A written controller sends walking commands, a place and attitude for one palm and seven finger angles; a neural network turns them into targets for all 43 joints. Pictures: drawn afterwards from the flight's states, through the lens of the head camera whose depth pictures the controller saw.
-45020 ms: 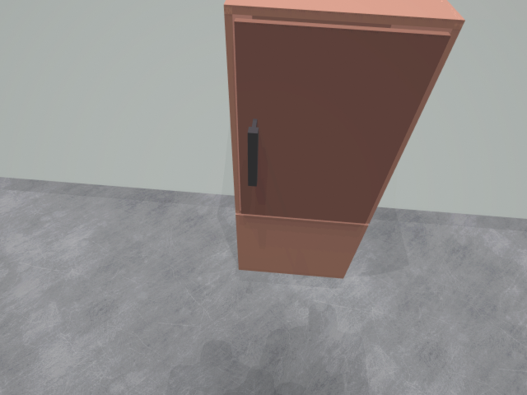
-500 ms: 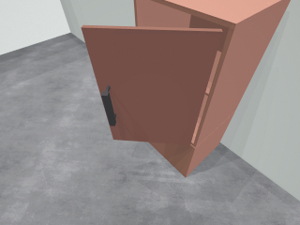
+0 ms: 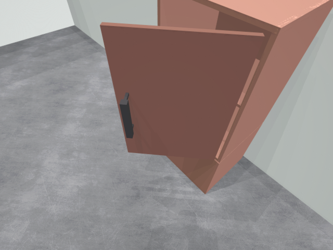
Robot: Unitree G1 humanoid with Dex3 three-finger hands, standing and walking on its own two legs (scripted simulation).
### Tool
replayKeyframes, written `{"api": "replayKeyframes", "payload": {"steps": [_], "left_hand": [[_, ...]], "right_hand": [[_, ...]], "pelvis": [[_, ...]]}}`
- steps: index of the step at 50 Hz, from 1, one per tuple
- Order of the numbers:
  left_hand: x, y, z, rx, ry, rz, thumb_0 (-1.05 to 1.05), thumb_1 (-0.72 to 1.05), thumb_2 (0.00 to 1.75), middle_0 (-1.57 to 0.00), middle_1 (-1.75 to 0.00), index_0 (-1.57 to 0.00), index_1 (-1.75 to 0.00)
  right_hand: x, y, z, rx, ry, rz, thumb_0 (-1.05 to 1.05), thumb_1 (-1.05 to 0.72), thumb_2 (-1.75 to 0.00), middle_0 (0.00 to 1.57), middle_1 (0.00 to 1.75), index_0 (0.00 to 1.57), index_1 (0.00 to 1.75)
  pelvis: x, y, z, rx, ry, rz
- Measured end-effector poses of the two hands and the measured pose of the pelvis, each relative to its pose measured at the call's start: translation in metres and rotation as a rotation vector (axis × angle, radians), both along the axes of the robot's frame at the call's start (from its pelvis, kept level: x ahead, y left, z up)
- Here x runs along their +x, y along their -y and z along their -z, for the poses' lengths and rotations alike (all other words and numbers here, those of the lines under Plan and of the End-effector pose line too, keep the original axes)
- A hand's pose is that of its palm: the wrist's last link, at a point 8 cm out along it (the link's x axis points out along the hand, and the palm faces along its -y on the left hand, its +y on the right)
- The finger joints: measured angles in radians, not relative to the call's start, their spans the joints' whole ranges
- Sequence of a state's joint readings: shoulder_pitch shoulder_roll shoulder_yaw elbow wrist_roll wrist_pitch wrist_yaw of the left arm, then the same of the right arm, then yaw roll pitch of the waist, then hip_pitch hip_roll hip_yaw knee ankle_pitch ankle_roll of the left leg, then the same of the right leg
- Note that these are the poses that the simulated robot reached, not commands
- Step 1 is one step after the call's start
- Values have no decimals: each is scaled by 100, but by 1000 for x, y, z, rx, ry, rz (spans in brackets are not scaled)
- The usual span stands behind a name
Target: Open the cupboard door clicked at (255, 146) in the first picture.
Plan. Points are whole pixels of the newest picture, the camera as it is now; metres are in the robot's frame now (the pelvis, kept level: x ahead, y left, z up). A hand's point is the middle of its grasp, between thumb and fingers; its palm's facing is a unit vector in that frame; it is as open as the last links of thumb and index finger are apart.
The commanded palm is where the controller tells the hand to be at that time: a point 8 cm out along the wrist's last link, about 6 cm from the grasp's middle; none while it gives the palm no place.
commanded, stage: come to a stop and stand still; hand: left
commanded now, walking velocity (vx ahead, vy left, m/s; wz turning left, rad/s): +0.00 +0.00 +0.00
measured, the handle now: (128, 116) +0.54 +0.17 -0.06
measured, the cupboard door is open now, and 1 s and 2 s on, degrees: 43 43 43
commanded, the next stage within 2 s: look again from close up in 0.36 s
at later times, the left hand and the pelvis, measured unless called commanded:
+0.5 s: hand out of the picture +0.02 +0.17 -0.18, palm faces +0.01 -0.98 -0.18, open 7.4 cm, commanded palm none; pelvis +0.01 +0.00 +0.00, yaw +0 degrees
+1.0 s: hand out of the picture +0.02 +0.16 -0.18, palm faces +0.01 -0.98 -0.19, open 7.4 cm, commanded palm none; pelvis +0.01 -0.01 +0.00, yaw +0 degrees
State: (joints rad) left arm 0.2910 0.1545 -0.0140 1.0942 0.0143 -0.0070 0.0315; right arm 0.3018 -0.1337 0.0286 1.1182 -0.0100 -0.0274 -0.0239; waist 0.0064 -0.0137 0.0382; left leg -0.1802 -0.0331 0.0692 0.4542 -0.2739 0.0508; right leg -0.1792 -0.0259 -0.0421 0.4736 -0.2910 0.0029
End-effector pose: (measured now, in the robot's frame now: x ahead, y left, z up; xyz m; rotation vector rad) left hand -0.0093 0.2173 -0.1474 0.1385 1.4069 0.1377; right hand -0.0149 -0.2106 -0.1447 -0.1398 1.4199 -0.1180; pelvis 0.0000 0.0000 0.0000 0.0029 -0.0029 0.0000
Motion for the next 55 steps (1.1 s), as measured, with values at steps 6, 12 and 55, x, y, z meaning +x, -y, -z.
{"api": "replayKeyframes", "payload": {"steps": [6,12,55], "left_hand": [[6,0,2,-7,-1,-3,1,91,90,-20,-29,-20,-29],[13,-2,3,-5,3,-1,1,91,90,-20,-29,-20,-29],[65,-7,-38,77,329,-86,3,93,89,-20,-30,-20,-30]], "right_hand": [[12,1,0,-18,13,-1,1,-91,-90,20,30,20,30],[24,5,-1,-33,34,-3,1,-92,-90,20,30,20,30],[47,33,-10,-60,207,-8,1,-92,-90,20,30,20,30]], "pelvis": [[6,-3,0,0,5,2],[10,-5,0,1,8,4],[8,14,0,12,-1,4]]}}
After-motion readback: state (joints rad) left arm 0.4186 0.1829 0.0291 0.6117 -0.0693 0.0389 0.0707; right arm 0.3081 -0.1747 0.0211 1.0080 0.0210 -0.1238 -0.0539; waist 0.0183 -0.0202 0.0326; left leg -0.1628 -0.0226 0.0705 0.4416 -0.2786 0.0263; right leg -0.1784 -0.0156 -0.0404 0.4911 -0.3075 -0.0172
